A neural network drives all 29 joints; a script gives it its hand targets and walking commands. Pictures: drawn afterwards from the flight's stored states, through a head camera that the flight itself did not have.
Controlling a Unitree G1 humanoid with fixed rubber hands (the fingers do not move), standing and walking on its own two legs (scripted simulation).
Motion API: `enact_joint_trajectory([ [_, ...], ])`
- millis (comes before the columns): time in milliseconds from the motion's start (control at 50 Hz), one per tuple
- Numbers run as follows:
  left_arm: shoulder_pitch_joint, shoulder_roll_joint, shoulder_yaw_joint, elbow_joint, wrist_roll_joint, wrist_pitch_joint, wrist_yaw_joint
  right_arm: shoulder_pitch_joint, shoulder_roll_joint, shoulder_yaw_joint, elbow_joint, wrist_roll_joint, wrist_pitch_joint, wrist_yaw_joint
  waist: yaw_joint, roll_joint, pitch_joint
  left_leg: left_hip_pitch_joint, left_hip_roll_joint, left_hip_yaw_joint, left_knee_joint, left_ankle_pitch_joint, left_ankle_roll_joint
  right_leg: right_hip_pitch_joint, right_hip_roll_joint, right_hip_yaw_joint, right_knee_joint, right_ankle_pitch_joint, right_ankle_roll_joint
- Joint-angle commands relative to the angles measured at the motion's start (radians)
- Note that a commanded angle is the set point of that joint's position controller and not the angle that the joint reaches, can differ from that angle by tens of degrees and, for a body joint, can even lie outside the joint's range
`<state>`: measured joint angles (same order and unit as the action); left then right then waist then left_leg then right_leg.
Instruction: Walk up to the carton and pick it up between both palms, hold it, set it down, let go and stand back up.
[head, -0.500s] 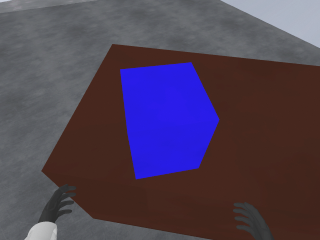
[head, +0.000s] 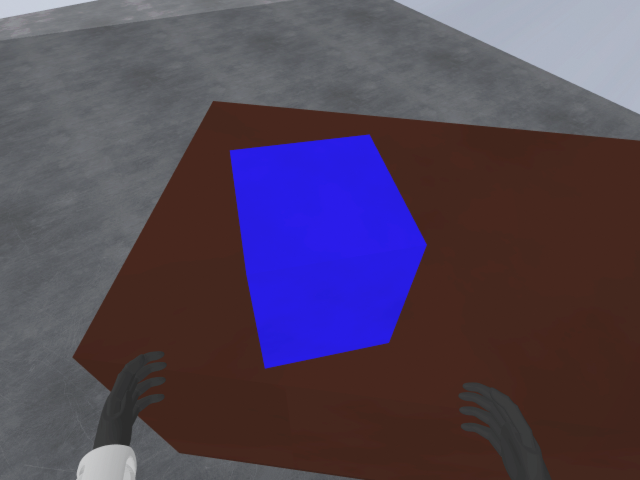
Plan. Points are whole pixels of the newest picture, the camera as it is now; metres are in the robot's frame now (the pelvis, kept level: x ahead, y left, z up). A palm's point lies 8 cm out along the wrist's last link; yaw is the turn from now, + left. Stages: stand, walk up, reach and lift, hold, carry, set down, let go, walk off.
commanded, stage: reach and lift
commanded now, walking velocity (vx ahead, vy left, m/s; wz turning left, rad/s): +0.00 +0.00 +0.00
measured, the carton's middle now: (315, 254) +0.42 +0.03 +0.01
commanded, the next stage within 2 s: none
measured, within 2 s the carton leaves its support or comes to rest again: neither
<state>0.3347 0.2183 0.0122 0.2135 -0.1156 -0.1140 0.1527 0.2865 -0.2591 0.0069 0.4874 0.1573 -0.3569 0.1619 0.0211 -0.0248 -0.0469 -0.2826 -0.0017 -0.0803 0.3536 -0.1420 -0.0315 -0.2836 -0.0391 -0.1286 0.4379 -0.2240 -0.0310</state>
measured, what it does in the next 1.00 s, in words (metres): stands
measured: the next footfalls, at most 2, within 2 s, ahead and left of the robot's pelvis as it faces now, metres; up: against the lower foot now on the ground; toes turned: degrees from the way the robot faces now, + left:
none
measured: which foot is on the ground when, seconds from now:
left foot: down 0.00-1.00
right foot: down 0.00-1.00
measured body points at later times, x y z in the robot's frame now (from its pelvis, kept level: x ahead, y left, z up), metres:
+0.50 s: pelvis +0.01 -0.01 +0.00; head +0.02 -0.01 +0.45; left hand +0.22 +0.22 +0.02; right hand +0.24 -0.22 +0.00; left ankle +0.02 +0.15 -0.74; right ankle +0.00 -0.09 -0.74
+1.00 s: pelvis -0.01 -0.01 +0.00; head +0.02 -0.01 +0.45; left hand +0.27 +0.20 +0.07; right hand +0.32 -0.20 +0.06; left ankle +0.02 +0.15 -0.74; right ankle +0.00 -0.09 -0.74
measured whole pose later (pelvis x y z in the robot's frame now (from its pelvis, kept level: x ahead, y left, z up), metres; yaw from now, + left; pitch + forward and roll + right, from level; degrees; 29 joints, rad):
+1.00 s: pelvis -0.01 -0.01 +0.00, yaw +0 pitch +3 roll +1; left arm 0.02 0.19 0.00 -0.18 -0.12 0.47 0.19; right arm -0.09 -0.30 0.02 0.15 0.25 0.13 0.00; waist 0.05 -0.02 -0.01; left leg -0.28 0.01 -0.08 0.35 -0.13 -0.04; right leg -0.28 -0.02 -0.13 0.44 -0.22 -0.04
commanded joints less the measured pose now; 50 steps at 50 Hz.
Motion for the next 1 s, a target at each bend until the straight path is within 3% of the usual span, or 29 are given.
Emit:
enact_joint_trajectory([
  [0, -0.051, -0.014, -0.064, -0.288, -0.038, -0.085, 0.028, -0.099, -0.180, -0.050, -0.203, 0.158, -0.046, 0.007, 0.001, -0.004, -0.112, 0.200, 0.001, 0.094, -0.018, 0.084, 0.010, 0.076, 0.082, 0.107, -0.120, 0.001, -0.014],
  [120, -0.092, -0.030, -0.088, -0.358, -0.042, -0.075, 0.046, -0.125, -0.178, -0.048, -0.262, 0.187, -0.017, 0.001, 0.006, 0.004, -0.100, 0.178, 0.005, 0.100, -0.043, 0.004, 0.019, 0.091, 0.083, 0.114, -0.120, -0.044, -0.013],
  [300, -0.193, -0.011, -0.070, -0.411, -0.064, 0.005, 0.058, -0.212, -0.190, -0.042, -0.407, 0.202, 0.058, -0.025, 0.028, -0.011, -0.117, 0.152, -0.007, 0.108, -0.044, 0.004, 0.034, 0.103, 0.076, 0.136, -0.123, -0.042, -0.008],
  [520, -0.222, -0.002, 0.027, -0.582, -0.034, 0.210, 0.039, -0.272, -0.214, -0.034, -0.516, 0.226, 0.188, -0.094, 0.034, 0.015, -0.191, 0.256, -0.020, 0.109, -0.008, 0.308, 0.010, 0.181, 0.098, 0.141, -0.117, 0.200, -0.004],
  [600, -0.244, 0.007, 0.059, -0.653, -0.034, 0.288, 0.027, -0.311, -0.235, -0.042, -0.553, 0.227, 0.231, -0.116, 0.032, 0.037, -0.212, 0.300, -0.022, 0.104, -0.003, 0.397, -0.005, 0.180, 0.109, 0.134, -0.121, 0.228, -0.008],
  [780, -0.443, 0.030, 0.104, -0.711, -0.052, 0.434, 0.036, -0.520, -0.246, -0.059, -0.579, 0.224, 0.339, -0.145, 0.046, 0.052, -0.221, 0.276, -0.024, 0.104, -0.027, 0.289, 0.007, 0.162, 0.094, 0.141, -0.125, 0.110, -0.011],
  [980, -0.620, 0.055, 0.169, -0.700, -0.059, 0.602, 0.042, -0.738, -0.276, -0.069, -0.538, 0.231, 0.479, -0.172, 0.063, 0.035, -0.263, 0.208, -0.024, 0.113, -0.045, 0.227, 0.015, 0.227, 0.088, 0.136, -0.109, 0.109, 0.000],
])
